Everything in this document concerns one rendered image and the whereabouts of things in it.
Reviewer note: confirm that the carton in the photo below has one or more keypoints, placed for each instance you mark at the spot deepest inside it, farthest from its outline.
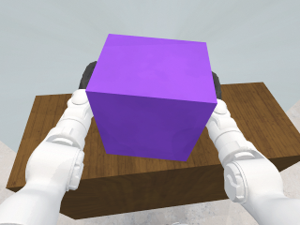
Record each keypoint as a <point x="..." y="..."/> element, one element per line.
<point x="151" y="97"/>

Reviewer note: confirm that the left robot forearm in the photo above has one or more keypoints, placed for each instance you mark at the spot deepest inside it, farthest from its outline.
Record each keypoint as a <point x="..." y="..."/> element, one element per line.
<point x="72" y="127"/>

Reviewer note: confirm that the right robot forearm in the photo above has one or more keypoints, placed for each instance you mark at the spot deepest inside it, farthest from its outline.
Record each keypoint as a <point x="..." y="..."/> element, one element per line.
<point x="228" y="139"/>

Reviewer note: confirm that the right robot upper arm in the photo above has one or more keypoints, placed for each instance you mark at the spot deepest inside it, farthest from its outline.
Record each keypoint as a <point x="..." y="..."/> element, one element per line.
<point x="257" y="186"/>

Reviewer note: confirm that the left robot upper arm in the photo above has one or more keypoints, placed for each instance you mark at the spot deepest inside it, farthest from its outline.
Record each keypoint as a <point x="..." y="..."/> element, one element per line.
<point x="55" y="169"/>

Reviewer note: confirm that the robot right hand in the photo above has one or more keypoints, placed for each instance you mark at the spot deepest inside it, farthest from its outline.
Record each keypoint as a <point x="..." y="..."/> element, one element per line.
<point x="217" y="85"/>

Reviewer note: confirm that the pedestal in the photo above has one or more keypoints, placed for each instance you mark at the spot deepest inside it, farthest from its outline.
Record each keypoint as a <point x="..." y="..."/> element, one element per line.
<point x="116" y="184"/>

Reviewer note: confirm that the robot left hand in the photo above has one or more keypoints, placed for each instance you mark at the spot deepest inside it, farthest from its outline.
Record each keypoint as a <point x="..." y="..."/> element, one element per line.
<point x="87" y="75"/>

